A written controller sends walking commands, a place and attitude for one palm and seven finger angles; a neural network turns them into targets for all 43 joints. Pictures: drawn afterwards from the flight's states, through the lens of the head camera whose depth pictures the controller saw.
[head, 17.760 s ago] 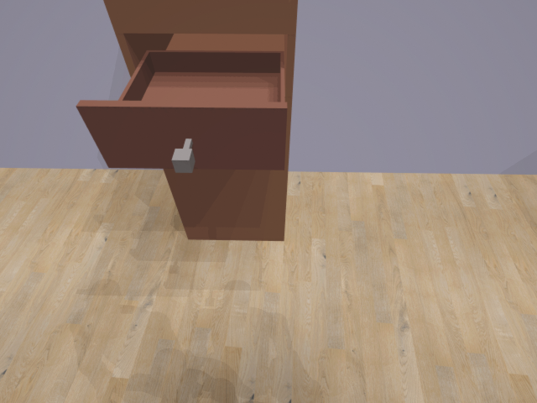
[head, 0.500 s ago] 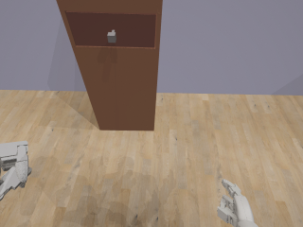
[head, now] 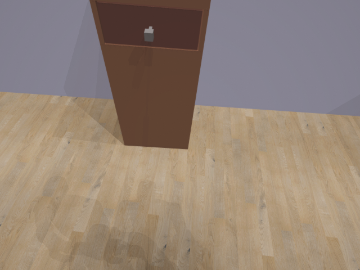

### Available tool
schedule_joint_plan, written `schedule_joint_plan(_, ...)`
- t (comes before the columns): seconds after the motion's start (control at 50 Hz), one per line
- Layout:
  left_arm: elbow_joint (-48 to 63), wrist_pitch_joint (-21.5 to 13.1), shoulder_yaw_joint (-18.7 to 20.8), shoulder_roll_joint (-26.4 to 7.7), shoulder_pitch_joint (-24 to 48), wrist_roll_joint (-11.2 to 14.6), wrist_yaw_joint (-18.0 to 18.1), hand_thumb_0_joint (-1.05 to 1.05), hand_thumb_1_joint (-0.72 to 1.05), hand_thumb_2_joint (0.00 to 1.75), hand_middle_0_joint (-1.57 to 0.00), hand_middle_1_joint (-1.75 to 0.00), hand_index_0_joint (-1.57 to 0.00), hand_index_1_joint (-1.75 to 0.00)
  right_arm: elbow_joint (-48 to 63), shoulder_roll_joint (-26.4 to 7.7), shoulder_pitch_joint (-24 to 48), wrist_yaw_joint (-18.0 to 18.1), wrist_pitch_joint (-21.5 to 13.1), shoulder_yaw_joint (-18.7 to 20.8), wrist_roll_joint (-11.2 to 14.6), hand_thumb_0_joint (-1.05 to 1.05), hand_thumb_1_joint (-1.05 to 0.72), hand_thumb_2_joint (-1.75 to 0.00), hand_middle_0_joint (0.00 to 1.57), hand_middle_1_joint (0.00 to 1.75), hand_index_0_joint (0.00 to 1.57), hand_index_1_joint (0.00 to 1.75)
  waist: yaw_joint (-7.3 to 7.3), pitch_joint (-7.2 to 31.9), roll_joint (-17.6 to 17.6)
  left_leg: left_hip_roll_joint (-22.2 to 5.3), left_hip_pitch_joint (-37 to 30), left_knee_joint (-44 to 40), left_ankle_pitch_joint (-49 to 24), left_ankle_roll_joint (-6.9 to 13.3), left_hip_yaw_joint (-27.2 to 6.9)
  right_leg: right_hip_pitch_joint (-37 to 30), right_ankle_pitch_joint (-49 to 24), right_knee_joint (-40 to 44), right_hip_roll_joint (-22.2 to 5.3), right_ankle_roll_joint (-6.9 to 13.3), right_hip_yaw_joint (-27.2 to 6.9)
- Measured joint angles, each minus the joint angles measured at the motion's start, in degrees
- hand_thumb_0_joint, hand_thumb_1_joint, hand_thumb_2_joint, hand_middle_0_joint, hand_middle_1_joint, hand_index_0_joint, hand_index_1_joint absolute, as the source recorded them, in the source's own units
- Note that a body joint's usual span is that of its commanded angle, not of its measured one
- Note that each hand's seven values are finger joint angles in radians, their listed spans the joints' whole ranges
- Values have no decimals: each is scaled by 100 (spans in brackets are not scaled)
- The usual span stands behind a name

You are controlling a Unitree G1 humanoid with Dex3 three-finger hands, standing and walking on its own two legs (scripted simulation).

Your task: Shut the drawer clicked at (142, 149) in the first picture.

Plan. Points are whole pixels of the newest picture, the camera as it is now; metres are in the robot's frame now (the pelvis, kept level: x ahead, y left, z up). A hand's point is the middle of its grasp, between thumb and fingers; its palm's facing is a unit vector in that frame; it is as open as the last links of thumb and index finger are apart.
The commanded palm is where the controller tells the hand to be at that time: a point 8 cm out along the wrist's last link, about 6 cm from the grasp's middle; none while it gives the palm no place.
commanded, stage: let the arm hang, fingers relaxed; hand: left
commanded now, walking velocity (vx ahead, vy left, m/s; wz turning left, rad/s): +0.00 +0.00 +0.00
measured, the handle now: (149, 32) +0.90 +0.17 +0.05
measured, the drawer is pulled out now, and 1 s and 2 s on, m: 0.00 0.00 0.00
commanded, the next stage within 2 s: look to check the result in 0.70 s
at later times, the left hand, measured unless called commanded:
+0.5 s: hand out of the picture -0.01 +0.16 -0.18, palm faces +0.01 -0.99 -0.15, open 7.3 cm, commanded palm none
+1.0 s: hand out of the picture +0.02 +0.17 -0.17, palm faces +0.00 -0.98 -0.20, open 7.4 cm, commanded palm none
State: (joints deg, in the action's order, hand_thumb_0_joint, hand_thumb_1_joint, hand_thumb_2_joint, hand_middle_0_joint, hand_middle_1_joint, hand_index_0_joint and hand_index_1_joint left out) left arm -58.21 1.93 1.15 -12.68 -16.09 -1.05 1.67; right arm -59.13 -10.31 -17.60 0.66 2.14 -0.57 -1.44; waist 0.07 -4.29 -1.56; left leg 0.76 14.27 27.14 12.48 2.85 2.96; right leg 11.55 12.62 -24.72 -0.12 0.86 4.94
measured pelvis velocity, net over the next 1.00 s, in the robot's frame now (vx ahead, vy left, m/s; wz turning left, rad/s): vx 0.02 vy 0.00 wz -0.02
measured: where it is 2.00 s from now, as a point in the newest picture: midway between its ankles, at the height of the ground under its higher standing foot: outside the picture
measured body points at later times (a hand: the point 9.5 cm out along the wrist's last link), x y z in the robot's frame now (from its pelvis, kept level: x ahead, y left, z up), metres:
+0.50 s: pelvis +0.01 +0.01 +0.00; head +0.01 +0.01 +0.45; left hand +0.00 +0.21 -0.16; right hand -0.02 -0.18 -0.16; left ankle +0.02 +0.08 -0.74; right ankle +0.01 -0.11 -0.74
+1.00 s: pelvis +0.02 +0.00 +0.00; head +0.03 +0.00 +0.45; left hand +0.02 +0.23 -0.16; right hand -0.01 -0.21 -0.16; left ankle +0.02 +0.08 -0.74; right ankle +0.01 -0.11 -0.74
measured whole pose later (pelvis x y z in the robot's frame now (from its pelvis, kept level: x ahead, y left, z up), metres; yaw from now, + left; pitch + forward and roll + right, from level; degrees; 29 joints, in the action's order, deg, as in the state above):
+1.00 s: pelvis +0.02 +0.00 +0.00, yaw -1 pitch -1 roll +0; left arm -67.0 -0.3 1.1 -8.1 -14.5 -0.8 2.0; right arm -66.0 -8.3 -16.8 2.1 -0.2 0.6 -0.9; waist 0.7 -3.2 0.9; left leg 1.6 9.2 22.1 11.7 3.1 4.5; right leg 8.4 12.9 -22.7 -0.8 0.3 3.2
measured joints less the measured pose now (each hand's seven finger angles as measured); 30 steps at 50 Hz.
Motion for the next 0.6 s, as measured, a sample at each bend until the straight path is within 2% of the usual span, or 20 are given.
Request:
schedule_joint_plan(0.16,-766,-64,-70,163,-315,22,1,1,91,90,-60,-77,-60,-76,-465,215,-232,66,-43,41,46,0,-91,-90,20,29,20,30,-12,-2,230,94,-183,-276,-121,85,80,-115,-94,169,-84,-81,-79)
schedule_joint_plan(0.32,-927,-129,-90,484,-265,15,41,1,91,90,-32,-45,-32,-45,-574,411,-134,96,-135,53,50,0,-91,-90,20,29,20,30,7,125,297,151,-258,-352,-133,128,163,-94,-49,85,-143,-125,-164)
schedule_joint_plan(0.48,-835,-212,-90,730,-57,2,55,1,91,90,-22,-33,-22,-33,-607,479,-16,124,-191,78,38,0,-92,-90,20,29,20,30,25,244,234,152,-313,-350,-95,123,195,-119,1,41,-145,-131,-200)
schedule_joint_plan(0.6,-853,-209,-58,681,-29,-2,67,2,93,90,-20,-30,-20,-31,-621,436,-46,145,-231,103,43,0,-92,-90,20,29,20,30,51,253,192,137,-360,-367,-69,104,200,-160,25,57,-128,-118,-209)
